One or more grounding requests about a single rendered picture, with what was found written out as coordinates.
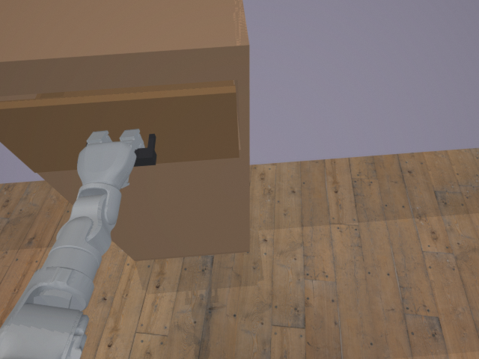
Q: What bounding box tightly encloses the robot left forearm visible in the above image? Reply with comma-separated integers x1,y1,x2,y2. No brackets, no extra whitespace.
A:
0,182,121,345

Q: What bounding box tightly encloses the robot left hand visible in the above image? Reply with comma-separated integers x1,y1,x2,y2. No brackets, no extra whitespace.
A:
77,129,145,191

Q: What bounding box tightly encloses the drawer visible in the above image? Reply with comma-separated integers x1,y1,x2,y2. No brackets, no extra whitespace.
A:
0,80,240,173

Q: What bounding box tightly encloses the handle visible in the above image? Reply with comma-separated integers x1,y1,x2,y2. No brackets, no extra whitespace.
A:
86,134,156,167

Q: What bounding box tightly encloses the cabinet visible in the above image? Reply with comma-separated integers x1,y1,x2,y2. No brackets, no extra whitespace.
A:
0,0,250,261

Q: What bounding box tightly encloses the left robot upper arm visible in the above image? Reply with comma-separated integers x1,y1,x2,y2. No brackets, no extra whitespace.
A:
0,303,89,359

